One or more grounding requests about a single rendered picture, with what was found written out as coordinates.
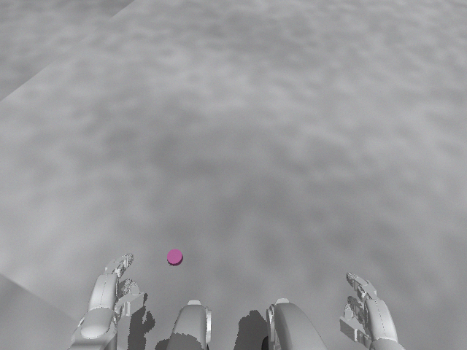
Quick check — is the right robot hand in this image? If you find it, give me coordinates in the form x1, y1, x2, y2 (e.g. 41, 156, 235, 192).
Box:
340, 272, 398, 349

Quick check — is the left robot hand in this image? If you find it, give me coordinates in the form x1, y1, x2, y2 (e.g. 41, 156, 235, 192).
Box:
88, 254, 144, 321

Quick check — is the tin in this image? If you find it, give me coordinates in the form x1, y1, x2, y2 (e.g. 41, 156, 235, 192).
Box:
167, 249, 183, 266

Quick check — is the left robot arm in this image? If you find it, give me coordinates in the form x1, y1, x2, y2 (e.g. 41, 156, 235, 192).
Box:
68, 308, 117, 350

